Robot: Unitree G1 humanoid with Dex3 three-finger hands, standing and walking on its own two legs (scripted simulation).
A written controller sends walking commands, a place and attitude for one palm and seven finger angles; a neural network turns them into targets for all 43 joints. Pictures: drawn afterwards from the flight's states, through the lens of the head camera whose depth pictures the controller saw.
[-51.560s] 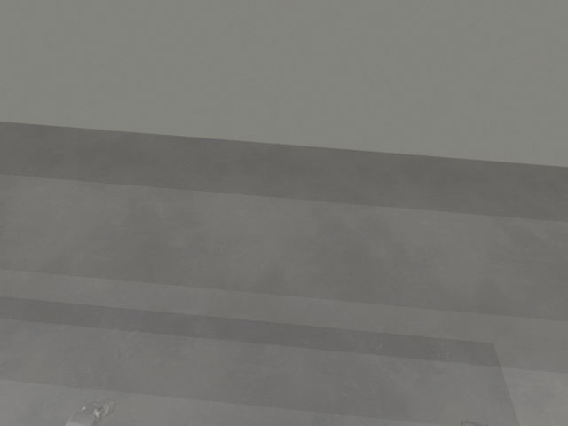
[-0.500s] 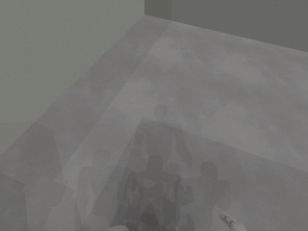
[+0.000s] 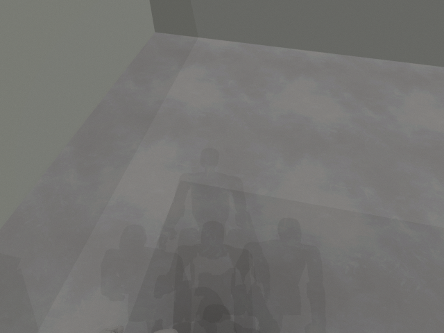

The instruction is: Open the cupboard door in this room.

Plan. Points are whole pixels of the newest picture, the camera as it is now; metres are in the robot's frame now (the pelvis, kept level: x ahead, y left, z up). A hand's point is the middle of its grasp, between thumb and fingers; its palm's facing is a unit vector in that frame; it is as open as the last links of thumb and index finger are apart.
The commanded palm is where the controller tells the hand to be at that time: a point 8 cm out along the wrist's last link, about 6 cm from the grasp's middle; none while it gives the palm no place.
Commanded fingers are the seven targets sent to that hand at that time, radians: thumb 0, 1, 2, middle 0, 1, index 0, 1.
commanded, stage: turn to face it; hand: left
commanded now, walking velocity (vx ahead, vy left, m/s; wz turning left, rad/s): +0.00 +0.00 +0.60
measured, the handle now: out of the picture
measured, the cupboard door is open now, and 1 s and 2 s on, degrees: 49 49 49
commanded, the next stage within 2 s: none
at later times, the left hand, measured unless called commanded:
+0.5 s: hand (112, 328) +0.16 +0.23 -0.17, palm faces +0.27 -0.94 -0.21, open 7.3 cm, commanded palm none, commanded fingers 0.00 0.90 0.90 -0.20 -0.30 -0.20 -0.30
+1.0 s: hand out of the picture +0.07 +0.17 -0.19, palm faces +0.56 -0.80 -0.22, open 7.4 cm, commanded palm none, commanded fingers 0.00 0.90 0.90 -0.20 -0.30 -0.20 -0.30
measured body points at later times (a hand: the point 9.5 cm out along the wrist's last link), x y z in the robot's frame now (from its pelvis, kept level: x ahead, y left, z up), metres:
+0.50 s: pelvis +0.12 +0.01 +0.00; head +0.16 +0.04 +0.45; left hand +0.15 +0.28 -0.15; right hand +0.24 -0.21 -0.14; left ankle +0.15 +0.12 -0.73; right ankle +0.14 -0.15 -0.68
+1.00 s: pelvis +0.15 -0.02 -0.01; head +0.19 +0.02 +0.43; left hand +0.05 +0.21 -0.17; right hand +0.40 -0.19 -0.14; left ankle +0.10 +0.08 -0.74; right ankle +0.18 -0.16 -0.72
